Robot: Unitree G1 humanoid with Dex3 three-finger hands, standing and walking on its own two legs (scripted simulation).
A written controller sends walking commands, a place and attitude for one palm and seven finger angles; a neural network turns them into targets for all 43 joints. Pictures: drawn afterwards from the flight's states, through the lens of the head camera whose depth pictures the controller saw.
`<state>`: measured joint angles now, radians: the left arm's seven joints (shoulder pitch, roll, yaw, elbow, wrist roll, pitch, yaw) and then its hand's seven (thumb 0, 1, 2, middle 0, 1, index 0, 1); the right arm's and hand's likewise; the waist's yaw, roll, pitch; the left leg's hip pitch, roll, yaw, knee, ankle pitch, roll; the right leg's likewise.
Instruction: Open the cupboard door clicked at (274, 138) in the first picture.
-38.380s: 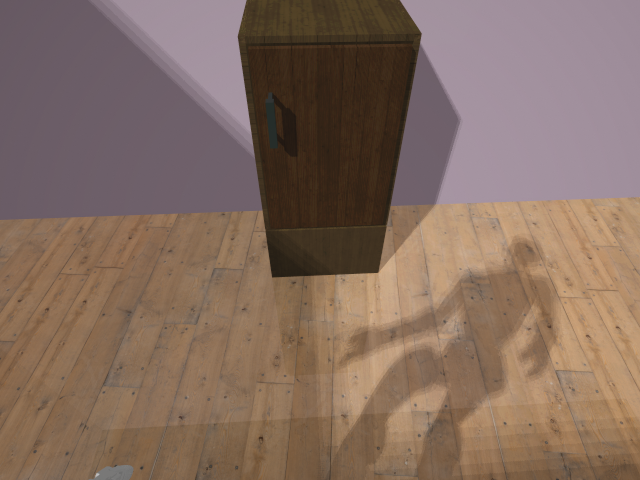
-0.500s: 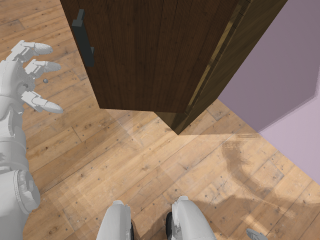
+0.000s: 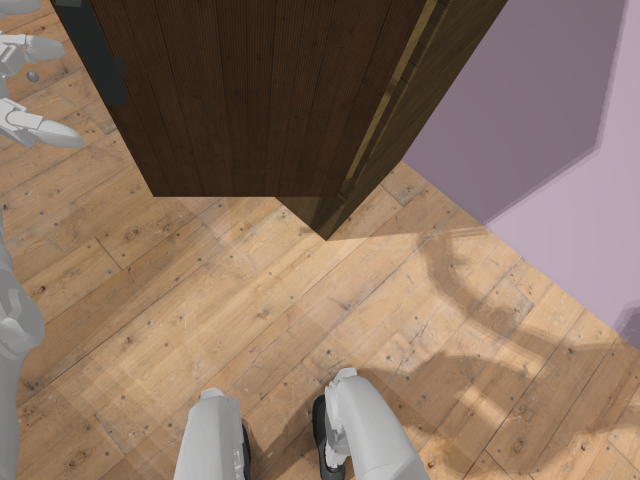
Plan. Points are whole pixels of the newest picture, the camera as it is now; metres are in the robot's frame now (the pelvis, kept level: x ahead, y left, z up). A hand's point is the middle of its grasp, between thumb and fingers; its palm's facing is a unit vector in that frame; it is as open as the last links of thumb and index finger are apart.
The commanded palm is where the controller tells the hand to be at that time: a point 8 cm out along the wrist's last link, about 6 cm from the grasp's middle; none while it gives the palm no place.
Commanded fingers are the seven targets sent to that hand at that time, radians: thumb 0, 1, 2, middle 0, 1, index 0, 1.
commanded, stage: move the hooked fingers beside the handle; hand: left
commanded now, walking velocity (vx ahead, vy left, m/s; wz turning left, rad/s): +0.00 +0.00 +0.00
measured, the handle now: (99, 41) +0.59 +0.19 +0.07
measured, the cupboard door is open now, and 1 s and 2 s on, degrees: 45 45 45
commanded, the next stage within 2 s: slide the fingers in behind the handle in 0.76 s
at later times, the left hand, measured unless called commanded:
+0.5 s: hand (27, 84) +0.54 +0.25 +0.07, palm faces -0.06 -1.00 +0.00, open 14.0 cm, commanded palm +0.54 +0.27 +0.06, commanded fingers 0.00 -0.50 0.30 -0.30 -1.20 -0.30 -1.20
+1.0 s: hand (41, 81) +0.54 +0.24 +0.07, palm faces -0.05 -1.00 -0.03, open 14.0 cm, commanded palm +0.53 +0.26 +0.06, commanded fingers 0.00 -0.50 0.30 -0.30 -1.20 -0.30 -1.20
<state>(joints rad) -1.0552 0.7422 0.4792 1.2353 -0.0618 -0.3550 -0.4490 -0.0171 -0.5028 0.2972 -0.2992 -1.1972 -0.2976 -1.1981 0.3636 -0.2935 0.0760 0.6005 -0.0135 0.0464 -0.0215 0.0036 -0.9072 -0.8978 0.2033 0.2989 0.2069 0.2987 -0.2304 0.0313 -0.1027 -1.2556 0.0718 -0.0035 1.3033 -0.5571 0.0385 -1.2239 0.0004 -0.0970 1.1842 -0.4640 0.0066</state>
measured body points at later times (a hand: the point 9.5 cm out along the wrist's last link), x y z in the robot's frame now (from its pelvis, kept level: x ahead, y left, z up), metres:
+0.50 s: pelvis +0.01 +0.01 +0.01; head +0.18 +0.06 +0.42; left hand +0.54 +0.31 +0.07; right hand +0.01 -0.26 -0.09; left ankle +0.02 +0.09 -0.62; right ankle +0.04 -0.13 -0.62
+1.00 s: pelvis +0.01 +0.00 +0.01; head +0.19 +0.04 +0.42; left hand +0.54 +0.29 +0.07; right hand +0.00 -0.26 -0.09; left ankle +0.02 +0.09 -0.62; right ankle +0.04 -0.13 -0.62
